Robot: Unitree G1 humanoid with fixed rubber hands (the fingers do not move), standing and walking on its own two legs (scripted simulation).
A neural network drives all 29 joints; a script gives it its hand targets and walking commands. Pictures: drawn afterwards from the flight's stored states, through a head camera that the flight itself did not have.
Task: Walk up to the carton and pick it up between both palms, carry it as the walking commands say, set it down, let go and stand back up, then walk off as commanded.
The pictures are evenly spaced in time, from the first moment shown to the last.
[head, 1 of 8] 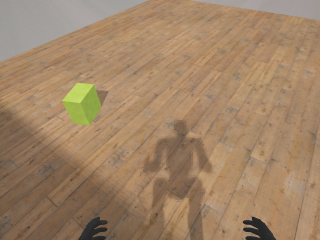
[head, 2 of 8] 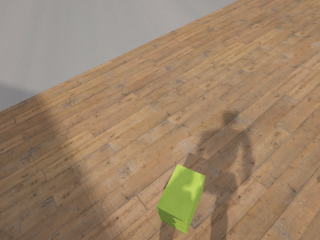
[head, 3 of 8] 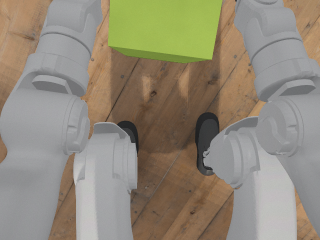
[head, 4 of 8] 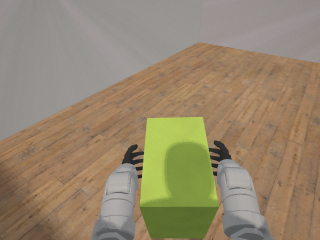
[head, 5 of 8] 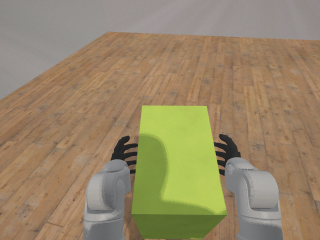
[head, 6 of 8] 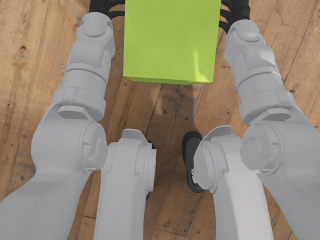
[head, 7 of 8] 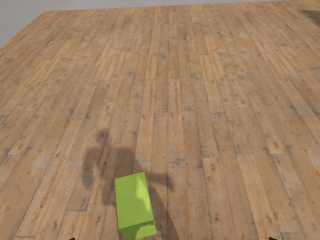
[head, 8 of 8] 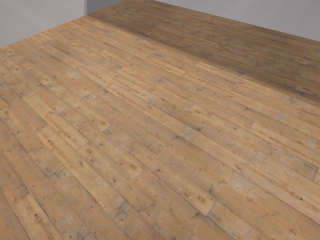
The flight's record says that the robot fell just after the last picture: no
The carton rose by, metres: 0.69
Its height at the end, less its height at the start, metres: +0.00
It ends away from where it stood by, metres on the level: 0.47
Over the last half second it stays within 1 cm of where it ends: yes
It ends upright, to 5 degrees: yes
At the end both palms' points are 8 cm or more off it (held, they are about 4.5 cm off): yes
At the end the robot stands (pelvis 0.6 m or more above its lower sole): yes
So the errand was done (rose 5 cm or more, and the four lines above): yes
